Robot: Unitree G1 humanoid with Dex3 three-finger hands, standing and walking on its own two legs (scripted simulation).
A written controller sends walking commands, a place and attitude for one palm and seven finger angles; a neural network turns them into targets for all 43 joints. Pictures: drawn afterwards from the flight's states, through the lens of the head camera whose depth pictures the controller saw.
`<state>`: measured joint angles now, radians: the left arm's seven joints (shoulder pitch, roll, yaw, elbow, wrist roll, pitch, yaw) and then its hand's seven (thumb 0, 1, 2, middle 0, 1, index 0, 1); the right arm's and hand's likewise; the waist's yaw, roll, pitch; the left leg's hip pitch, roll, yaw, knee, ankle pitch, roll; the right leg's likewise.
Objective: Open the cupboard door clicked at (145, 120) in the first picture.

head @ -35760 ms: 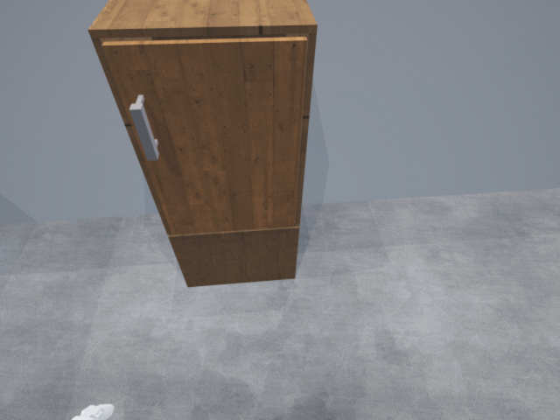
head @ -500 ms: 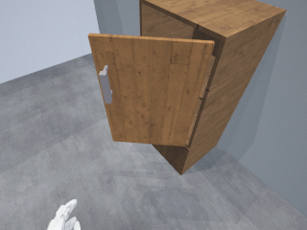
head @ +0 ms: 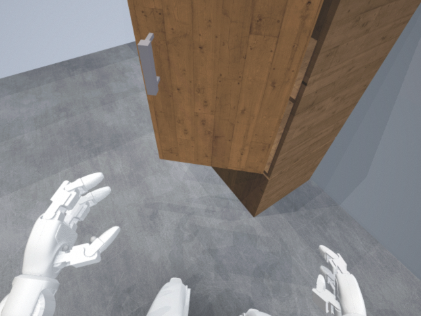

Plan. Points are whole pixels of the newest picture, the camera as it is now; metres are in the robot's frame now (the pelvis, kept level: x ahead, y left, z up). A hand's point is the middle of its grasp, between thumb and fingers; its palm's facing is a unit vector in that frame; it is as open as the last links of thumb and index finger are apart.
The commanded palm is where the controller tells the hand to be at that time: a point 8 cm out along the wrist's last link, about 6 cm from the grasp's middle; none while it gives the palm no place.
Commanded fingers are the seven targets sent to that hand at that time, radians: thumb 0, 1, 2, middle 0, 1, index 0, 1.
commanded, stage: raise the hand with hooked fingers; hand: left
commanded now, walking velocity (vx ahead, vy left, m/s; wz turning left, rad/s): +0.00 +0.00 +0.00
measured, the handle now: (151, 64) +0.64 +0.21 +0.11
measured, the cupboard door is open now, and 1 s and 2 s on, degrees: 47 47 47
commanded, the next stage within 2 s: move the hooked fingers beside the handle in 1.48 s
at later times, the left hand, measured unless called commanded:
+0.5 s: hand (78, 202) +0.27 +0.25 +0.08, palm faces -0.09 -1.00 -0.04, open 12.7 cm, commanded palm +0.26 +0.32 +0.10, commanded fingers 0.00 -0.43 0.33 -0.29 -1.15 -0.29 -1.15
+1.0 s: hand (41, 167) +0.30 +0.31 +0.13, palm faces -0.01 -1.00 -0.03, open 14.0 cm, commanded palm +0.27 +0.35 +0.13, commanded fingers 0.00 -0.50 0.30 -0.30 -1.20 -0.30 -1.20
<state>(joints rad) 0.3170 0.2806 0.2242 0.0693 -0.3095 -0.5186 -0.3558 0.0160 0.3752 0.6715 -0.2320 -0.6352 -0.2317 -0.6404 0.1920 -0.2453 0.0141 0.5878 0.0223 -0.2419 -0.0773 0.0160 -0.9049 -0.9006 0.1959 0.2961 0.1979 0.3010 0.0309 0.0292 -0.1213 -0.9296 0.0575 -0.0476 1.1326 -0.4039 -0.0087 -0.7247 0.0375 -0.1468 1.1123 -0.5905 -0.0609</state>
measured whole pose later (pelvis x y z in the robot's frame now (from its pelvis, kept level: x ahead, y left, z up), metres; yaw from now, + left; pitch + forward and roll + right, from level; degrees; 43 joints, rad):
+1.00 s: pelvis +0.01 +0.03 +0.05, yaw -1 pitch +7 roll -3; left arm -0.06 0.45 0.42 0.40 -0.37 -0.21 -0.52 -0.01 -0.50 0.30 -0.30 -1.20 -0.30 -1.20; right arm 0.29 -0.27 0.06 0.56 0.05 -0.18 -0.09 0.02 -0.90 -0.90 0.20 0.30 0.20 0.30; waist 0.00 0.03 -0.07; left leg -0.67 0.03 0.02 0.85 -0.30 0.04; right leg -0.49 0.02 -0.09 0.81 -0.45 -0.01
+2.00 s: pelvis +0.02 +0.02 +0.04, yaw -2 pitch +11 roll -3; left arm -0.40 0.51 0.44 0.76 -0.31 -0.24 -0.55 -0.01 -0.50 0.30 -0.30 -1.20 -0.30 -1.20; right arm 0.30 -0.29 0.05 0.59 0.05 -0.12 -0.09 0.02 -0.90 -0.90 0.20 0.30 0.20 0.30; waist -0.04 0.02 -0.08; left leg -0.77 0.05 0.02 0.91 -0.33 0.02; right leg -0.59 0.04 -0.08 0.87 -0.48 -0.03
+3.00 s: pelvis +0.02 +0.02 +0.02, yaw -5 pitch +22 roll -5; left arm -1.01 0.79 0.50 1.30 -0.09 -0.30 -0.45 -0.01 -0.50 0.30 -0.30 -1.20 -0.30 -1.20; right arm 0.42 -0.30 0.05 0.63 0.02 0.06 -0.06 0.01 -0.90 -0.90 0.20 0.30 0.20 0.30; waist -0.20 0.02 -0.09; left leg -1.03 0.09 0.01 1.03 -0.38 0.02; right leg -0.84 0.07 -0.08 0.97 -0.50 -0.03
